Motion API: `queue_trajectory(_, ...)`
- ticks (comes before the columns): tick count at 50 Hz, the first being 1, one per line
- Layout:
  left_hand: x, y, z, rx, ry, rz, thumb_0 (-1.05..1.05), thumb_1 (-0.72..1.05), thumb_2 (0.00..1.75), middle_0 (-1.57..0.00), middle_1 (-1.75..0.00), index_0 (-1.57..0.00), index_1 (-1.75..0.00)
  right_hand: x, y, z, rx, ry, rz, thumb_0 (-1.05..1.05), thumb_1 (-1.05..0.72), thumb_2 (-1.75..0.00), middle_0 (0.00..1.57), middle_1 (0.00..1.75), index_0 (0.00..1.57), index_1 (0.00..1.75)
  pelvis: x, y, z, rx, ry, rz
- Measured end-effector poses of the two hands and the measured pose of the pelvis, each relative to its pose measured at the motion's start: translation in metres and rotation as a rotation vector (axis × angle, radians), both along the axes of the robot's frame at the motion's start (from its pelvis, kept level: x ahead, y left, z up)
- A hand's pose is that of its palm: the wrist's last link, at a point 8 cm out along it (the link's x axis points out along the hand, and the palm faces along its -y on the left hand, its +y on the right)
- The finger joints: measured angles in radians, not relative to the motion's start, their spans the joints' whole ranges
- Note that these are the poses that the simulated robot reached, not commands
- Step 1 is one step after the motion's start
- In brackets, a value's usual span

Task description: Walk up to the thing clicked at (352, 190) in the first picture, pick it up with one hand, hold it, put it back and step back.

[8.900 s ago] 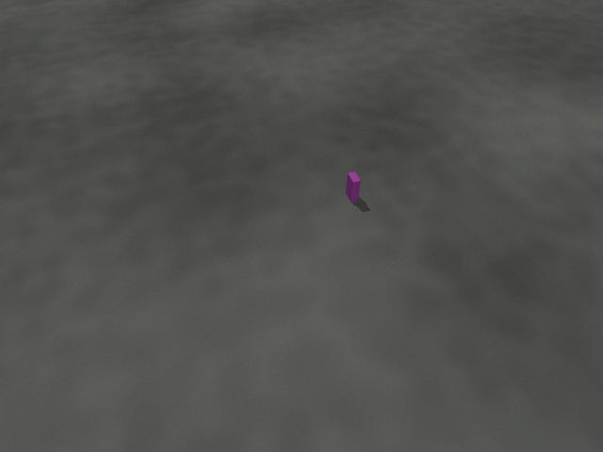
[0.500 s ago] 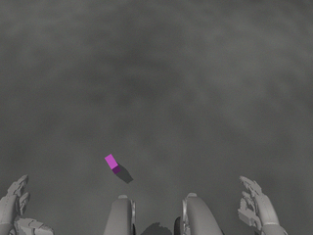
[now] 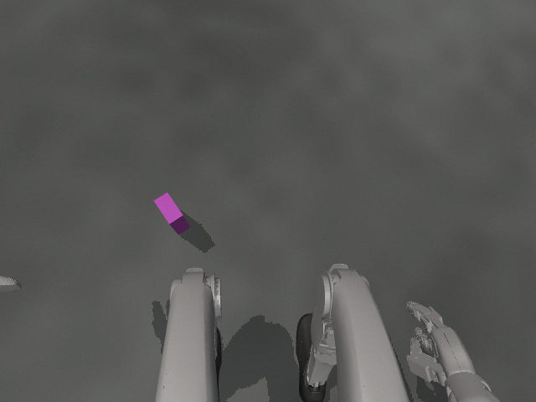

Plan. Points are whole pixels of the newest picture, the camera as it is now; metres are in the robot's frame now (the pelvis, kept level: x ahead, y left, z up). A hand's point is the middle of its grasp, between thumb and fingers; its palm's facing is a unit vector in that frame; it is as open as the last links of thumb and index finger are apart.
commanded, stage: go down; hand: left
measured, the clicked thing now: (173, 214) +0.47 +0.23 -0.42
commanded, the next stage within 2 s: approach in 1.26 s
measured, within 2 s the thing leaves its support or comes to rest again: neither
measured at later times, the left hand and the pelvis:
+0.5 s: hand out of the picture +0.35 +0.42 -0.08, palm faces +0.28 -0.95 -0.13, open 16.7 cm; pelvis -0.02 +0.00 -0.07, yaw -2 degrees
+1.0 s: hand out of the picture +0.37 +0.44 -0.10, palm faces +0.28 -0.96 -0.10, open 16.8 cm; pelvis -0.02 +0.01 -0.11, yaw -3 degrees
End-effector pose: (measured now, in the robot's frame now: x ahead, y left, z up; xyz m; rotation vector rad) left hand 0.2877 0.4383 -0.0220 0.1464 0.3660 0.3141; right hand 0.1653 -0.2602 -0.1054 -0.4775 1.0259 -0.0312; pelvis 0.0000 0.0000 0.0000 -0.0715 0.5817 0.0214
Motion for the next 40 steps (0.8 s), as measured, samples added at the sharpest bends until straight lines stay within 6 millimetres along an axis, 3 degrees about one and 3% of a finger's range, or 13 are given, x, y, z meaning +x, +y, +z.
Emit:
queue_trajectory(12, 0.019, 0.018, -0.025, -0.012, -0.09, -0.02, -0.01, -0.37, 0.11, -0.07, -0.13, -0.06, -0.13, -0.023, -0.011, -0.029, -0.056, 0.042, 0.001, 0.0, -0.88, -0.89, 0.2, 0.3, 0.21, 0.3, -0.01, 0.003, -0.038, -0.02, 0.002, -0.009)
queue_trajectory(24, 0.03, 0.029, -0.046, -0.016, -0.169, -0.028, -0.01, -0.38, 0.12, -0.06, -0.13, -0.06, -0.12, -0.033, -0.014, -0.061, -0.079, 0.076, 0.03, 0.0, -0.89, -0.9, 0.2, 0.3, 0.21, 0.3, -0.016, 0.004, -0.072, -0.028, -0.01, -0.012)
queue_trajectory(40, 0.039, 0.041, -0.062, -0.02, -0.226, -0.033, -0.01, -0.4, 0.13, -0.05, -0.13, -0.05, -0.13, -0.041, -0.01, -0.085, -0.086, 0.096, 0.053, 0.0, -0.9, -0.9, 0.2, 0.3, 0.21, 0.3, -0.02, 0.007, -0.1, -0.042, -0.028, -0.015)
